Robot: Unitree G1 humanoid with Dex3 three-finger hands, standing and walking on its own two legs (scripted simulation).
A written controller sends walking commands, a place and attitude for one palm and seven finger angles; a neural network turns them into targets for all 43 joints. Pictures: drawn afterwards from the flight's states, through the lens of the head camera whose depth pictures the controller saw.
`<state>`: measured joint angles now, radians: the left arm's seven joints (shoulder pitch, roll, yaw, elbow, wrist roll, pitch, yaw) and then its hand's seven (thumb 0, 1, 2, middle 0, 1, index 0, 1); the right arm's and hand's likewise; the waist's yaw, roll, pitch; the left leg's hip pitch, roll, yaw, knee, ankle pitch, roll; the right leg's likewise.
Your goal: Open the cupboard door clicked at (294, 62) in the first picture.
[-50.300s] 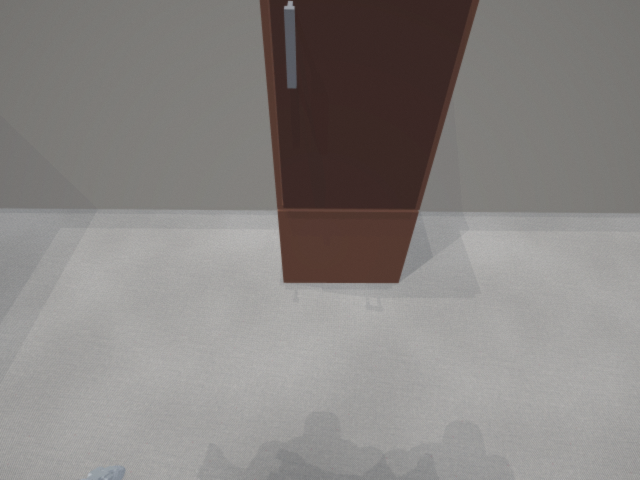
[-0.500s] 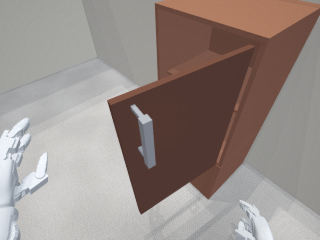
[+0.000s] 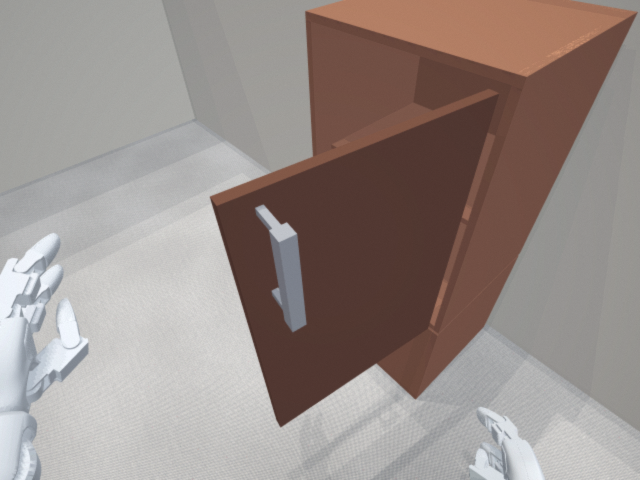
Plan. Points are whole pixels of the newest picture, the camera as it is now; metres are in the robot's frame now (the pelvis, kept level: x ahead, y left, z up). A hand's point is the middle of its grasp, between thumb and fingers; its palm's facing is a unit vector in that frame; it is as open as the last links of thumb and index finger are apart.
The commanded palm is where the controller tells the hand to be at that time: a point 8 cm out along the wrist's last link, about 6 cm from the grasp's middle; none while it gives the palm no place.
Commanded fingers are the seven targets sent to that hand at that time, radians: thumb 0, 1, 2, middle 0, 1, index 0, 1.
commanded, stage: step back with the hand held close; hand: left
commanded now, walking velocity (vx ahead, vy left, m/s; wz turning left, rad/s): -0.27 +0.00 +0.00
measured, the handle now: (281, 271) +0.31 +0.09 +0.14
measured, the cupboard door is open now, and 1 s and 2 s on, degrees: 82 82 82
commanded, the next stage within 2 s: stop stepping back and stand still in 1.14 s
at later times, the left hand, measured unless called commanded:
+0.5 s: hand (28, 397) +0.14 +0.28 +0.15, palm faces +0.36 -0.80 -0.48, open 7.4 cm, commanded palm +0.08 +0.32 +0.17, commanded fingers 0.00 0.90 0.90 -0.20 -0.30 -0.20 -0.30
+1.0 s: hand out of the picture +0.06 +0.28 +0.15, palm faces +0.35 -0.80 -0.48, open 7.4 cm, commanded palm -0.01 +0.33 +0.17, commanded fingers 0.00 0.90 0.90 -0.20 -0.30 -0.20 -0.30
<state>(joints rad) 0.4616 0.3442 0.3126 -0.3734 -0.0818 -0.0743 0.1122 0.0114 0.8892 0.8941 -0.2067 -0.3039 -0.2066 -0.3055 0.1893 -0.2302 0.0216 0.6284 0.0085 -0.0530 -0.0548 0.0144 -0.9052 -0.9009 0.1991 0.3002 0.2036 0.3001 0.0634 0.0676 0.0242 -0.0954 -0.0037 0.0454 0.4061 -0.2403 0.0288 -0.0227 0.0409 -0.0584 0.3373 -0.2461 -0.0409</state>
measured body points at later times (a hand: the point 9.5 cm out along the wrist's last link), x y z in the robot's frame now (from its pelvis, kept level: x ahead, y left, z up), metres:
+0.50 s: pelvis -0.07 +0.03 -0.01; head -0.05 +0.03 +0.44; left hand +0.11 +0.32 +0.18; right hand +0.10 -0.23 -0.09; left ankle -0.01 +0.10 -0.74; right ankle -0.03 -0.09 -0.74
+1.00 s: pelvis -0.15 +0.03 -0.01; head -0.12 +0.04 +0.43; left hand +0.03 +0.32 +0.18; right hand +0.05 -0.19 -0.09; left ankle -0.01 +0.10 -0.74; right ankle -0.15 -0.09 -0.74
